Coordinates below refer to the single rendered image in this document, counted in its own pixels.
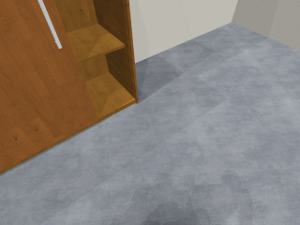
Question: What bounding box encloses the wardrobe door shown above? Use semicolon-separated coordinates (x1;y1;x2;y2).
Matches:
0;0;98;172

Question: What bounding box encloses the handle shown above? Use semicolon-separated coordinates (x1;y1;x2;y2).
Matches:
37;0;62;49

